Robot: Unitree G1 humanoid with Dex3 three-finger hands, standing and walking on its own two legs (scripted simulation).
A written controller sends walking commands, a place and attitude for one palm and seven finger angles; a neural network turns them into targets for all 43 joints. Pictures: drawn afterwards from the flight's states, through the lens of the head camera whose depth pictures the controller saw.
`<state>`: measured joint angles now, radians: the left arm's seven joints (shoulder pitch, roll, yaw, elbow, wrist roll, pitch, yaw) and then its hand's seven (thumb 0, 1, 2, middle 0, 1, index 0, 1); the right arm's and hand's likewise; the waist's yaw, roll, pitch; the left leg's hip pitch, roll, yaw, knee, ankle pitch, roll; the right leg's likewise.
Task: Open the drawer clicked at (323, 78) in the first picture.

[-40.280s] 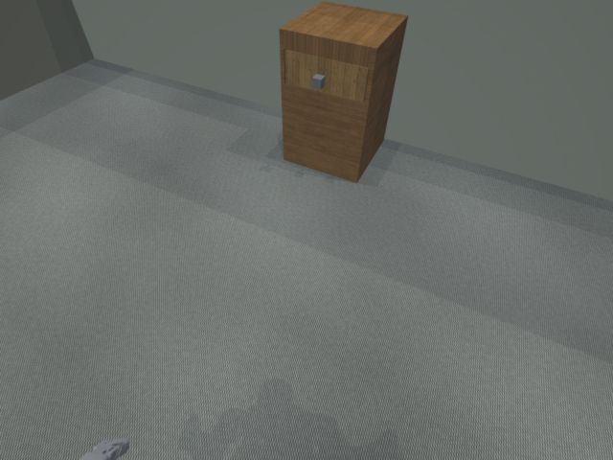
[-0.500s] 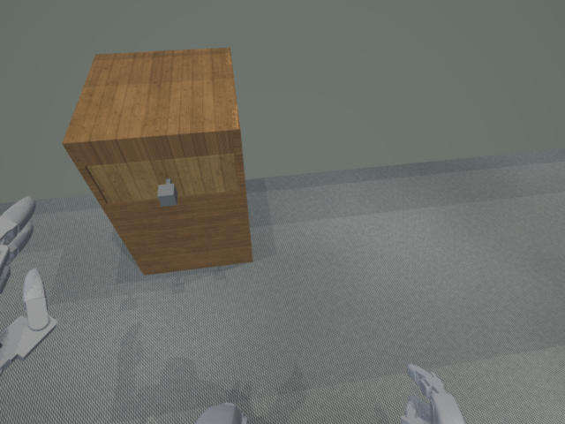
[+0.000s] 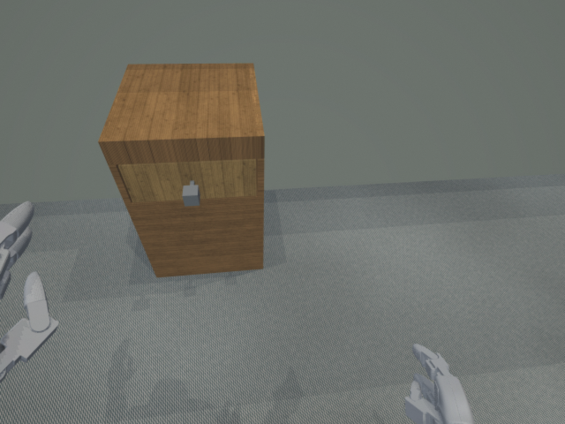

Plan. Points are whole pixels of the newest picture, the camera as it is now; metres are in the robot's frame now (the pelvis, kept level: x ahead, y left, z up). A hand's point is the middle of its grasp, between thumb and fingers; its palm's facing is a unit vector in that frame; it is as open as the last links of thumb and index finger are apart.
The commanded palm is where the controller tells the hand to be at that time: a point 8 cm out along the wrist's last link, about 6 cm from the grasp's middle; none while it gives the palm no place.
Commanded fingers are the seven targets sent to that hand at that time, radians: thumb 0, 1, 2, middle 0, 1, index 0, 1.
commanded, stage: stop stepping back and stand still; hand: left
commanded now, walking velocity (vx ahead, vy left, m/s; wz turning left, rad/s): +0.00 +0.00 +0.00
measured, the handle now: (191, 190) +0.77 +0.30 -0.25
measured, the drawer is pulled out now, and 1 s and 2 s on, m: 0.00 0.00 0.00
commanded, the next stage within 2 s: let the arm hang, fingers relaxed in 0.52 s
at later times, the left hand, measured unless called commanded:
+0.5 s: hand (19, 326) +0.18 +0.27 +0.15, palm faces +0.30 -0.85 -0.43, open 7.4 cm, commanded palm +0.12 +0.31 +0.18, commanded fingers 0.00 0.90 0.90 -0.20 -0.30 -0.20 -0.30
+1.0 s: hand out of the picture +0.00 +0.19 -0.18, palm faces +0.00 -0.98 -0.18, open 7.0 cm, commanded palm none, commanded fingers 0.00 0.90 0.90 -0.20 -0.30 -0.20 -0.30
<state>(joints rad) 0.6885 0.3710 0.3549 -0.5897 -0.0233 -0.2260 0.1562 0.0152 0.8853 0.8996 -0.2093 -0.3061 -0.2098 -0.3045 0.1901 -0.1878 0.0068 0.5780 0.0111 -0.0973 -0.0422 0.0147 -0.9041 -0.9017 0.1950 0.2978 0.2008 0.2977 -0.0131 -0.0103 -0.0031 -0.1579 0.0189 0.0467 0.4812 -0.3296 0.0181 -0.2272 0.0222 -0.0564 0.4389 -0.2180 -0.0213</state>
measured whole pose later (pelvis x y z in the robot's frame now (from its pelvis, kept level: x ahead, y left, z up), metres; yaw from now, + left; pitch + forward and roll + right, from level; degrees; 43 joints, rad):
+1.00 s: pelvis -0.03 +0.02 +0.00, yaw +0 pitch -2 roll +0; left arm 0.30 0.20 0.01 0.89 0.02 0.05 0.03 -0.01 0.99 0.90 -0.20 -0.30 -0.20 -0.30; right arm 0.29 -0.19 0.01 0.94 -0.02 0.02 0.00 0.01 -0.91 -0.90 0.19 0.30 0.20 0.30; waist 0.00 -0.05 0.09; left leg -0.16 -0.02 0.06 0.47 -0.28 0.04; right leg -0.24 -0.02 -0.04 0.45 -0.18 0.00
